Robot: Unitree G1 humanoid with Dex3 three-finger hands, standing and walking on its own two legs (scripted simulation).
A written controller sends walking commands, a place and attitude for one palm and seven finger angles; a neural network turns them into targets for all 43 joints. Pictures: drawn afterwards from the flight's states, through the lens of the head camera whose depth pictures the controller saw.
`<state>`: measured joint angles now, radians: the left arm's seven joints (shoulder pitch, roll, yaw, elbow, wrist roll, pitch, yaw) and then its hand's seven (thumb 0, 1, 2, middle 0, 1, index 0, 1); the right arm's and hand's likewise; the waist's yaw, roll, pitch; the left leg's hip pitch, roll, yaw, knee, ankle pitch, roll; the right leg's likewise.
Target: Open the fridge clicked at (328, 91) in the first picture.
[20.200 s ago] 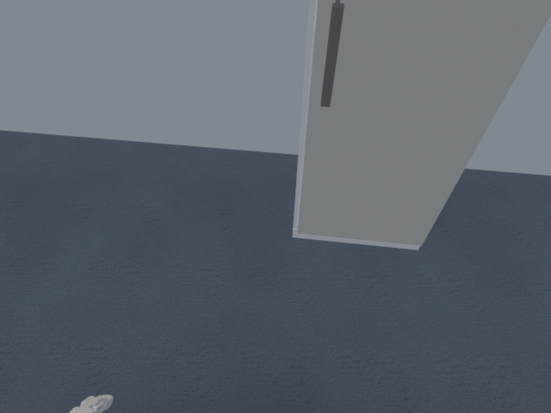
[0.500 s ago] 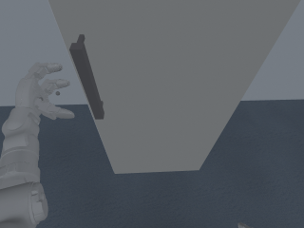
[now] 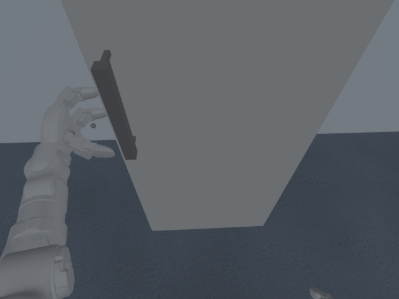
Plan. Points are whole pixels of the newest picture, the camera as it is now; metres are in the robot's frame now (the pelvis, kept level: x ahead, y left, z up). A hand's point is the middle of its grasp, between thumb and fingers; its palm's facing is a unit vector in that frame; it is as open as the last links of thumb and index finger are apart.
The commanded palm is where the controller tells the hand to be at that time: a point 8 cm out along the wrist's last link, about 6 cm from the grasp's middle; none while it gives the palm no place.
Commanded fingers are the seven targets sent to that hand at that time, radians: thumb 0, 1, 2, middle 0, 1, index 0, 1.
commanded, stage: feel for the door with the fingertips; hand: left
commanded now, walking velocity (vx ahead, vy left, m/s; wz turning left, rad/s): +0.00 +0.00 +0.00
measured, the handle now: (120, 111) +0.46 +0.18 +0.12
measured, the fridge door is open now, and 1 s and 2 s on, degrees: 0 0 0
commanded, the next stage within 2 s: slide the fingers in behind the handle in 0.32 s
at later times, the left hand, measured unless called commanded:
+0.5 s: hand (103, 123) +0.42 +0.20 +0.13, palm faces +0.08 -1.00 -0.01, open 13.6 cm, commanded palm +0.39 +0.25 +0.13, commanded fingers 0.00 -0.50 0.30 -0.30 -1.20 -0.30 -1.20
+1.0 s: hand (104, 131) +0.40 +0.20 +0.13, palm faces +0.06 -1.00 +0.01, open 14.0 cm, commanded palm +0.37 +0.24 +0.13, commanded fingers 0.00 -0.50 0.30 -0.30 -1.20 -0.30 -1.20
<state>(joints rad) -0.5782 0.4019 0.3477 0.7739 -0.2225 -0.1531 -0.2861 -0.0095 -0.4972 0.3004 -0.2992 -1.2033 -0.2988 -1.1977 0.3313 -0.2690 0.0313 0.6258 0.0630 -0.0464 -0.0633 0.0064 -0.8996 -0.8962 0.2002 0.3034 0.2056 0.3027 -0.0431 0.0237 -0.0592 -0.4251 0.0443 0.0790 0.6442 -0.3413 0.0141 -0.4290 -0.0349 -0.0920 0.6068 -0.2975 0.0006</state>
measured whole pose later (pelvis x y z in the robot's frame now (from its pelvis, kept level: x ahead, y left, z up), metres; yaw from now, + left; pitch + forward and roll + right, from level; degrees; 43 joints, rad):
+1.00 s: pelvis -0.01 -0.01 +0.00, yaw +0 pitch +5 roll -1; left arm -0.57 0.35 0.30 0.75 -0.20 -0.17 -0.21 -0.01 -0.50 0.30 -0.30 -1.20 -0.30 -1.20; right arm 0.31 -0.27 0.03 0.63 0.07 -0.06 -0.06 0.01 -0.90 -0.90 0.20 0.30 0.20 0.30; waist -0.04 0.02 -0.05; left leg -0.41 0.05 0.08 0.63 -0.32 0.01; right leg -0.42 -0.03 -0.09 0.61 -0.28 -0.01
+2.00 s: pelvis -0.01 -0.01 +0.00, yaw +0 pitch +5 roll +0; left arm -0.60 0.28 0.24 0.75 -0.17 -0.17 -0.10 -0.01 -0.50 0.30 -0.30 -1.20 -0.30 -1.20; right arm 0.30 -0.25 0.02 0.65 0.05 -0.05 -0.05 0.01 -0.90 -0.90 0.20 0.30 0.20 0.30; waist -0.04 0.03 -0.04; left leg -0.39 0.05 0.08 0.61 -0.31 0.00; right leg -0.40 -0.03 -0.09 0.60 -0.28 -0.02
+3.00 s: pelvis +0.00 -0.01 +0.00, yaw +0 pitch +6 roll +0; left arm -0.61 0.28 0.24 0.75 -0.16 -0.16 -0.12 0.01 0.61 0.78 -0.42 -1.37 -0.42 -1.36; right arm 0.30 -0.25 0.02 0.65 0.05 -0.04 -0.05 0.01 -0.90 -0.90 0.20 0.30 0.20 0.30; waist -0.04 0.02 -0.04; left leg -0.39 0.04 0.08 0.62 -0.32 0.01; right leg -0.41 -0.03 -0.08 0.60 -0.29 -0.01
